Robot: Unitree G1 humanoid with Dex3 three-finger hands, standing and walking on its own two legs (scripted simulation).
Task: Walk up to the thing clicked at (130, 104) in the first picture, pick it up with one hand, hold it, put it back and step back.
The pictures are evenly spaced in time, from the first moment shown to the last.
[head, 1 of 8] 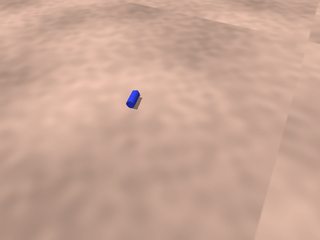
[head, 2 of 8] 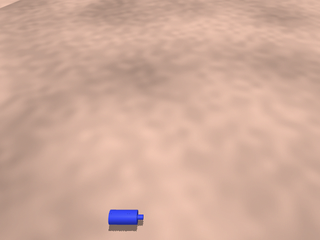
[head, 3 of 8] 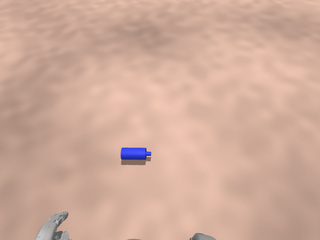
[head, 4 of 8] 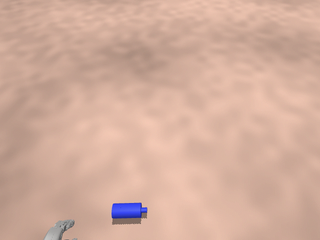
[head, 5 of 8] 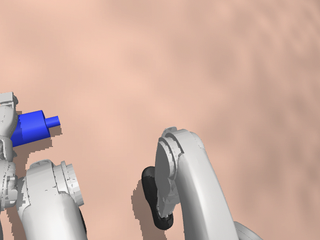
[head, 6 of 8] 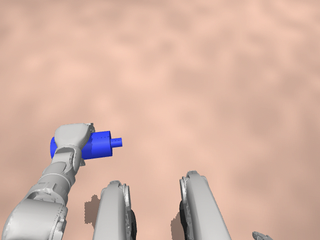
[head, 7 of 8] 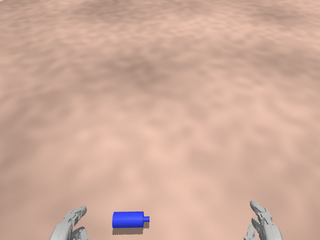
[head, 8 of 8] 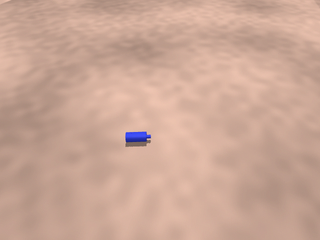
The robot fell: no
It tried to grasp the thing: yes
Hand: left
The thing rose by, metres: 0.68
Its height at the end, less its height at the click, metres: +0.00
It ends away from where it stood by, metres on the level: 0.01
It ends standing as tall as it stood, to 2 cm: yes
